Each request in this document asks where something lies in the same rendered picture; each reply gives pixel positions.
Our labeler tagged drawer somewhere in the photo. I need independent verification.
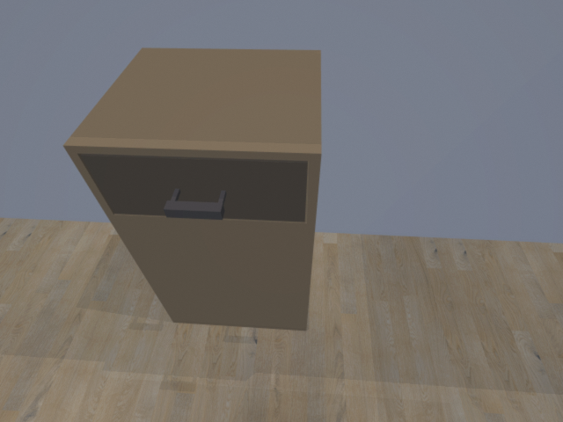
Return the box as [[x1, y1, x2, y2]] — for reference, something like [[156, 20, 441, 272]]
[[81, 154, 308, 222]]

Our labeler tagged cabinet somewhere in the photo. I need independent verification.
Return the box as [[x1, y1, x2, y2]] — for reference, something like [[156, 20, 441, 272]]
[[63, 47, 322, 331]]

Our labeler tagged handle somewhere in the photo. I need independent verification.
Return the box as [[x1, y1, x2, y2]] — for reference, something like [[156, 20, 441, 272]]
[[164, 188, 227, 220]]

